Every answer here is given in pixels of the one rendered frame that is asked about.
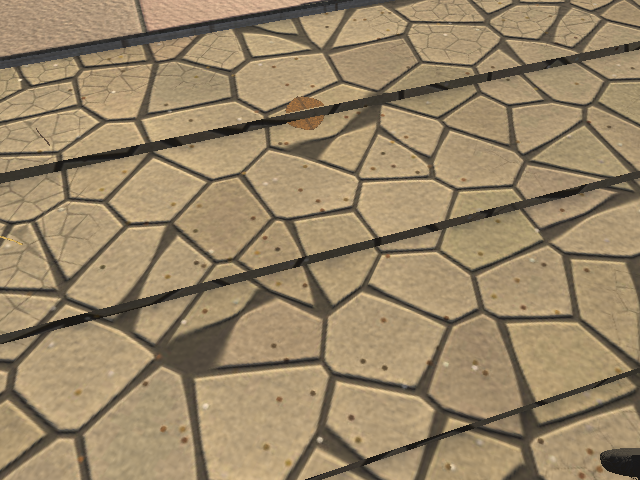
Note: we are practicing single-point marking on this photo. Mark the robot right hand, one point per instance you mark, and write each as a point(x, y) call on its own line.
point(623, 461)

